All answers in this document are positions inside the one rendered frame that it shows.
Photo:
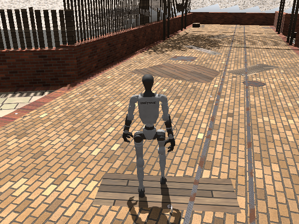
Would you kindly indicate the left robot upper arm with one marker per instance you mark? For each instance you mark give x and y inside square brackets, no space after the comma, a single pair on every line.
[131,107]

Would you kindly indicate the right robot shin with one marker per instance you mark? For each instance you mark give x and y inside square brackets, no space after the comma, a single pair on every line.
[162,162]

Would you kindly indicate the right robot forearm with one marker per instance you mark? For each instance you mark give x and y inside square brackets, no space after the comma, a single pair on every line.
[169,128]

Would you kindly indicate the left robot forearm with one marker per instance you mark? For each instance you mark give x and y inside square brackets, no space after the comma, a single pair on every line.
[127,125]

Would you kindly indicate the right robot hand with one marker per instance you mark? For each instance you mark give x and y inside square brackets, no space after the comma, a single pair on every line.
[171,147]

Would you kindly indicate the robot head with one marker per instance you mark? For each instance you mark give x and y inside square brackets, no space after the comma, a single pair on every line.
[148,81]

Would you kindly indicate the right robot upper arm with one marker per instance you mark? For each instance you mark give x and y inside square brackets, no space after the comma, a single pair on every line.
[165,107]

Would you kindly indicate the left robot hand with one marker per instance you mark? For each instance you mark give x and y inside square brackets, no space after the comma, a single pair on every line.
[127,135]

